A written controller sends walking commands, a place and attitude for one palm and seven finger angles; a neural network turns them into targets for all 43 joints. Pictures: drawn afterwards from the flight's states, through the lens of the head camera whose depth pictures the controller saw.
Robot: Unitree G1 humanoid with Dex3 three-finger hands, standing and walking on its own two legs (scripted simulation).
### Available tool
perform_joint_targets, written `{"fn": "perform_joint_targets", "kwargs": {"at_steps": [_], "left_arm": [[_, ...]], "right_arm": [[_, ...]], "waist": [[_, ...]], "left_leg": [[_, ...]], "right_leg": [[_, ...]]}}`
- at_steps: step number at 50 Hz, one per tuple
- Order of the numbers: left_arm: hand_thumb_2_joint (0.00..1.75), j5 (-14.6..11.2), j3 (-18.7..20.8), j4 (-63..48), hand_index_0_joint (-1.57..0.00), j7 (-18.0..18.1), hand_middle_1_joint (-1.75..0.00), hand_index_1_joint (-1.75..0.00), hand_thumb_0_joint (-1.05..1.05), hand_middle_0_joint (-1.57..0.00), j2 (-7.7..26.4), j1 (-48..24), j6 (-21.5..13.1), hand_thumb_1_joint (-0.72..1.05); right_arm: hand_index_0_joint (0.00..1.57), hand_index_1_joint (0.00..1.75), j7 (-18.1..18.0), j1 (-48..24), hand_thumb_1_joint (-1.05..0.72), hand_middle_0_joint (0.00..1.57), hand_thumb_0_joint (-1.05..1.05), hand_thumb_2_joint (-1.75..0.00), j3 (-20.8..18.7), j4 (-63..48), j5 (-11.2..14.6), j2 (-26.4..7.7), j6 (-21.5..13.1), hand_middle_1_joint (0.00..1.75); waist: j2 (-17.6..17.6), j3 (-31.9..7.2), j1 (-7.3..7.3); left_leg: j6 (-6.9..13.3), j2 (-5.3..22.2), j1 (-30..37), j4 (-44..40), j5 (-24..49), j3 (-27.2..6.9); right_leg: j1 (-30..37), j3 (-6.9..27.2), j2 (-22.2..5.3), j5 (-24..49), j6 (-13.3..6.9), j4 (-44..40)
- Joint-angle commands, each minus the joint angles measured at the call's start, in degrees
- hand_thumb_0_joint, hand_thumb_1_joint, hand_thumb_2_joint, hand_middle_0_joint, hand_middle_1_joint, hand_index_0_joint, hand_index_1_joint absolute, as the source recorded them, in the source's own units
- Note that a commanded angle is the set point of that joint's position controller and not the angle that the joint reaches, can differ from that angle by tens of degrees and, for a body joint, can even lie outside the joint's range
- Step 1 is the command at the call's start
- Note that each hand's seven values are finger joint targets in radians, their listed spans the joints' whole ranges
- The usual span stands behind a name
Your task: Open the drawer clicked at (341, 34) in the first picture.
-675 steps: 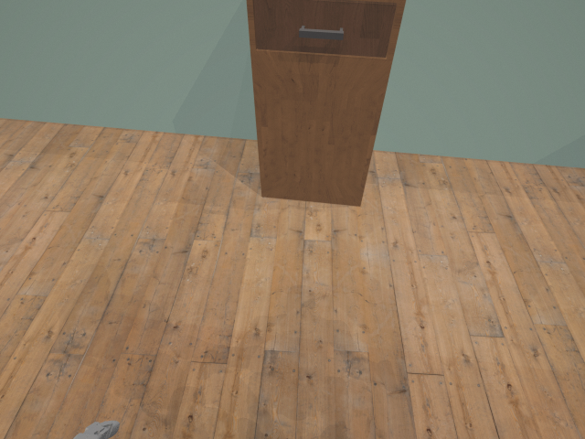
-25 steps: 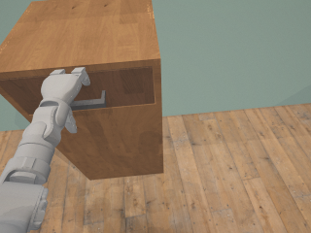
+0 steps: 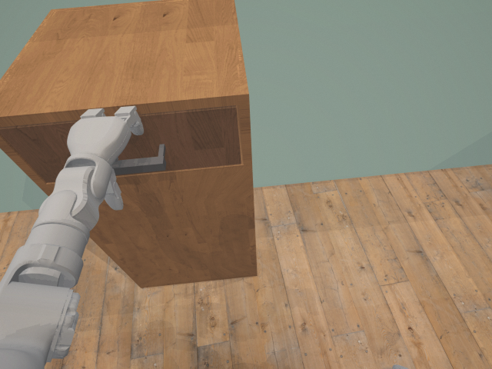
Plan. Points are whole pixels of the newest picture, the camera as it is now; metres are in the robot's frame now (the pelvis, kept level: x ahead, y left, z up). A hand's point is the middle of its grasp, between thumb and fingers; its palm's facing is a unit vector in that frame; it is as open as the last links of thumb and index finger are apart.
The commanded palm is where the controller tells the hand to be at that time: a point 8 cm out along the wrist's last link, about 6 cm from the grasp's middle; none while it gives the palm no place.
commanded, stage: move the hooked fingers above the handle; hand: left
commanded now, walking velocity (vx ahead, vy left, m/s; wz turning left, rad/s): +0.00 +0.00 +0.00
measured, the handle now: (130, 159) +0.49 +0.26 +0.04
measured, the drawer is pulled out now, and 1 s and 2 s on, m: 0.00 0.00 0.00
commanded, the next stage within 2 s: lower the fingers behind the handle in 0.04 s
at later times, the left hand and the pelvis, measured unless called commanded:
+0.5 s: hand (120, 166) +0.44 +0.25 +0.07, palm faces +0.00 -0.01 -1.00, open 13.8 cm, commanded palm +0.41 +0.26 +0.13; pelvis +0.00 +0.00 +0.00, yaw +0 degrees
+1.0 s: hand (127, 177) +0.44 +0.25 +0.04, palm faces -0.02 -0.01 -1.00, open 13.8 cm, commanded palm +0.42 +0.25 +0.09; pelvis +0.00 +0.00 -0.01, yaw +0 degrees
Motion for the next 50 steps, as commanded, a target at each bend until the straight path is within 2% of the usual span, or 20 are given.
{"fn": "perform_joint_targets", "kwargs": {"at_steps": [1, 3, 4, 5, 12, 13, 14, 16, 21, 23, 28, 32, 34, 36, 38, 41, 43, 44, 47, 50], "left_arm": [[0.30, 0.5, 5.7, -10.1, -0.30, 2.7, -1.20, -1.20, 0.00, -0.30, 17.7, -26.4, 1.0, -0.50], [0.30, 0.3, 4.9, -10.6, -0.30, 2.4, -1.20, -1.20, 0.00, -0.30, 16.4, -25.5, 1.1, -0.50], [0.30, 0.2, 4.1, -11.4, -0.30, 2.1, -1.20, -1.20, 0.00, -0.30, 15.8, -26.9, 1.0, -0.50], [0.30, -0.2, 4.4, -11.7, -0.30, 1.8, -1.20, -1.20, 0.00, -0.30, 15.6, -25.9, 0.7, -0.50], [0.30, -0.5, 5.0, -9.8, -0.30, 1.1, -1.20, -1.20, 0.00, -0.30, 14.9, -20.3, 0.4, -0.50], [0.30, -0.6, 4.3, -10.3, -0.30, 1.3, -1.20, -1.20, 0.00, -0.30, 14.5, -21.6, 0.3, -0.50], [0.30, -0.1, 6.3, -8.9, -0.30, 1.8, -1.20, -1.20, 0.00, -0.30, 16.6, -21.1, 0.3, -0.50], [0.30, 0.6, 5.3, -9.6, -0.30, 2.7, -1.20, -1.20, 0.00, -0.30, 16.1, -23.7, -0.2, -0.50], [0.30, 1.2, 7.0, -12.1, -0.30, 5.5, -1.20, -1.20, 0.00, -0.30, 16.9, -25.2, -1.6, -0.50], [0.30, 0.9, 6.6, -10.2, -0.30, 6.2, -1.20, -1.20, 0.00, -0.30, 15.3, -22.5, -0.9, -0.50], [0.30, 1.4, 6.8, -7.8, -0.30, 6.8, -1.20, -1.20, 0.00, -0.30, 15.9, -20.7, 0.9, -0.50], [0.30, 1.2, 4.9, -7.4, -0.30, 6.2, -1.20, -1.20, 0.00, -0.30, 13.7, -20.3, 0.6, -0.50], [0.30, 1.4, 5.2, -7.0, -0.30, 6.2, -1.20, -1.20, 0.00, -0.30, 14.2, -21.2, 0.0, -0.50], [0.30, 1.9, 5.7, -8.0, -0.30, 6.7, -1.20, -1.20, 0.00, -0.30, 14.9, -22.1, -1.1, -0.50], [0.30, 2.1, 5.0, -7.6, -0.30, 7.7, -1.20, -1.20, 0.00, -0.30, 13.8, -23.3, -1.7, -0.50], [0.30, 2.6, 5.3, -7.1, -0.30, 9.3, -1.20, -1.20, 0.00, -0.30, 13.7, -24.3, -1.9, -0.50], [0.30, 2.9, 6.8, -5.1, -0.30, 10.3, -1.20, -1.20, 0.00, -0.30, 15.3, -23.3, -1.3, -0.50], [0.30, 2.9, 5.3, -4.1, -0.30, 10.6, -1.20, -1.20, 0.00, -0.30, 13.4, -23.0, -0.7, -0.50], [0.30, 3.3, 6.3, -3.1, -0.30, 11.2, -1.20, -1.20, 0.00, -0.30, 14.6, -23.5, 0.0, -0.50], [0.30, 3.2, 4.9, -1.9, -0.30, 11.3, -1.20, -1.20, 0.00, -0.30, 12.8, -23.6, 0.4, -0.50]], "right_arm": [[0.20, 0.30, -0.8, 0.8, -0.90, 0.20, 0.00, -0.90, -2.3, -5.8, 0.1, -7.5, -1.8, 0.30], [0.20, 0.30, -0.7, 1.1, -0.90, 0.20, 0.00, -0.90, -2.6, -5.8, 0.1, -7.5, -2.0, 0.30], [0.20, 0.30, -0.7, 1.2, -0.90, 0.20, 0.00, -0.90, -2.6, -5.6, 0.0, -7.6, -1.9, 0.30], [0.20, 0.30, -0.6, 1.6, -0.90, 0.20, 0.00, -0.90, -2.7, -5.8, -0.1, -7.6, -1.9, 0.30], [0.20, 0.30, -0.4, 1.4, -0.90, 0.20, 0.00, -0.90, -2.7, -5.6, -0.1, -7.7, -1.5, 0.30], [0.20, 0.30, -0.4, 1.2, -0.90, 0.20, 0.00, -0.90, -2.6, -5.6, -0.1, -7.8, -1.5, 0.30], [0.20, 0.30, -0.6, 1.5, -0.90, 0.20, 0.00, -0.90, -2.6, -5.3, -0.1, -7.8, -1.4, 0.30], [0.20, 0.30, -0.6, 1.4, -0.90, 0.20, 0.00, -0.90, -2.6, -5.4, -0.1, -7.7, -1.6, 0.30], [0.20, 0.30, -0.4, 3.0, -0.90, 0.20, 0.00, -0.90, -3.4, -4.8, -0.7, -7.4, -2.2, 0.30], [0.20, 0.30, -0.1, 2.9, -0.90, 0.20, 0.00, -0.90, -3.5, -4.6, -0.8, -7.3, -2.1, 0.30], [0.20, 0.30, 0.2, 3.0, -0.90, 0.20, 0.00, -0.90, -3.3, -4.3, -0.7, -7.8, -2.0, 0.30], [0.20, 0.30, 0.1, 3.1, -0.90, 0.20, 0.00, -0.90, -3.5, -4.5, -0.5, -7.8, -1.9, 0.30], [0.20, 0.30, -0.1, 3.4, -0.90, 0.20, 0.00, -0.90, -3.5, -4.2, -0.6, -7.9, -2.0, 0.30], [0.20, 0.30, -0.2, 4.0, -0.90, 0.20, 0.00, -0.90, -3.7, -4.1, -0.7, -7.8, -2.1, 0.30], [0.20, 0.30, -0.2, 4.2, -0.90, 0.20, 0.00, -0.90, -3.7, -3.8, -0.8, -7.7, -2.3, 0.30], [0.20, 0.30, 0.1, 4.9, -0.90, 0.20, 0.00, -0.90, -3.9, -3.4, -1.1, -7.6, -2.5, 0.30], [0.20, 0.30, 0.2, 5.0, -0.90, 0.20, 0.00, -0.90, -3.9, -3.0, -1.1, -7.7, -2.4, 0.30], [0.20, 0.30, 0.3, 4.8, -0.90, 0.20, 0.00, -0.90, -3.8, -3.1, -1.1, -7.6, -2.4, 0.30], [0.20, 0.30, 0.4, 5.3, -0.90, 0.20, 0.00, -0.90, -3.9, -2.9, -1.2, -7.9, -2.5, 0.30], [0.20, 0.30, 0.5, 5.6, -0.90, 0.20, 0.00, -0.90, -3.8, -3.0, -1.3, -7.9, -2.5, 0.30]], "waist": [[-1.4, -19.6, -0.33], [-0.5, -20.4, -0.37], [-0.7, -20.5, -1.07], [-1.7, -21.7, -0.83], [-3.4, -18.6, -0.02], [-3.0, -18.0, -0.40], [-4.5, -17.9, -0.11], [-2.3, -17.9, -0.61], [-0.4, -24.1, -0.72], [-1.2, -23.0, -0.58], [-1.6, -22.0, -0.35], [-2.8, -20.6, -1.28], [-2.9, -20.0, -1.65], [-2.0, -22.1, -1.45], [-0.7, -20.7, -1.93], [0.0, -22.3, -1.96], [-0.3, -22.5, -1.76], [-0.9, -22.0, -2.03], [-1.0, -23.4, -1.83], [-1.4, -22.6, -2.53]], "left_leg": [[1.6, -1.4, 3.5, -2.3, 19.6, 0.3], [1.7, -1.4, 5.0, -1.9, 20.8, 0.5], [1.6, -1.3, 5.5, -1.7, 21.4, 0.3], [1.7, -1.3, 5.7, -1.6, 22.3, 0.1], [1.6, -1.3, 4.1, -1.4, 22.2, 0.3], [1.7, -1.3, 3.8, -1.5, 21.1, 0.5], [1.7, -1.3, 2.6, -1.5, 20.3, 0.5], [1.7, -1.4, 2.5, -1.3, 19.5, 0.3], [1.5, -1.3, 5.1, 0.7, 24.7, 0.0], [1.5, -1.2, 4.5, 0.9, 25.4, 0.3], [1.4, -1.2, 2.2, 0.6, 24.2, 0.6], [1.6, -1.1, 2.0, 0.8, 23.1, 0.4], [1.7, -1.1, 1.8, 0.9, 21.2, 0.4], [1.7, -1.2, 2.1, 1.3, 21.6, 0.2], [1.5, -1.1, 2.2, 1.5, 20.7, -0.2], [1.4, -1.1, 2.1, 2.3, 21.7, -0.3], [1.2, -1.1, 1.2, 2.6, 21.8, -0.2], [1.2, -1.2, 0.7, 2.7, 20.8, -0.1], [1.3, -1.1, 0.0, 3.1, 21.2, 0.0], [1.3, -1.0, -0.6, 3.2, 20.7, -0.2]], "right_leg": [[14.6, 0.3, 0.9, 16.3, -1.3, -1.4], [14.4, 0.4, 1.0, 17.3, -1.3, -1.5], [13.9, 0.3, 1.0, 17.9, -1.3, -1.4], [15.0, 0.3, 1.1, 18.4, -1.3, -1.4], [13.9, 0.0, 1.1, 18.9, -1.2, -1.1], [13.2, 0.1, 1.1, 18.3, -1.2, -1.3], [13.7, 0.3, 1.1, 17.8, -1.1, -1.2], [12.5, 0.3, 1.1, 16.5, -1.2, -0.9], [13.2, 0.4, 1.3, 20.4, -1.3, 0.8], [12.8, 0.2, 1.4, 21.3, -1.2, 0.9], [13.3, 0.2, 1.4, 21.4, -1.2, 1.0], [11.8, 0.1, 1.4, 20.2, -1.1, 0.9], [10.8, 0.2, 1.5, 18.5, -1.1, 0.6], [11.0, 0.4, 1.4, 18.4, -1.2, 1.1], [8.4, 0.1, 1.6, 16.5, -1.3, 1.2], [8.0, 0.1, 1.6, 17.0, -1.4, 2.0], [8.0, 0.0, 1.8, 17.3, -1.5, 2.5], [7.5, 0.0, 1.8, 16.7, -1.4, 2.4], [8.0, 0.2, 1.8, 17.3, -1.4, 2.8], [7.4, 0.0, 1.8, 16.7, -1.4, 2.8]]}}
